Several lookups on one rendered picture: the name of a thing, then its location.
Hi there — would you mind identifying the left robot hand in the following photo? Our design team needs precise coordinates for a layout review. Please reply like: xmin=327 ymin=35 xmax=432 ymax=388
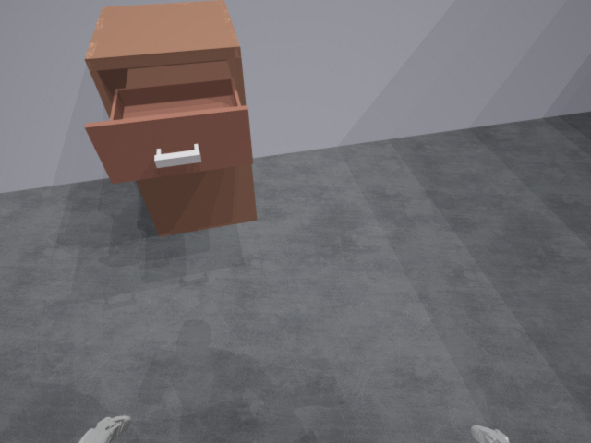
xmin=79 ymin=415 xmax=131 ymax=443

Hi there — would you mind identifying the handle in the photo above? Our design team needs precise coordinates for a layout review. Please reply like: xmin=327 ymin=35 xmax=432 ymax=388
xmin=154 ymin=144 xmax=201 ymax=168

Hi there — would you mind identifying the drawer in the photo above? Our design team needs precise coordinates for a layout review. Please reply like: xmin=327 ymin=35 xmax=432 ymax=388
xmin=85 ymin=78 xmax=253 ymax=184

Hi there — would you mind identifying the cabinet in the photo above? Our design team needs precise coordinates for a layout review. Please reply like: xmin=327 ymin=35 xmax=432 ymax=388
xmin=85 ymin=0 xmax=257 ymax=237

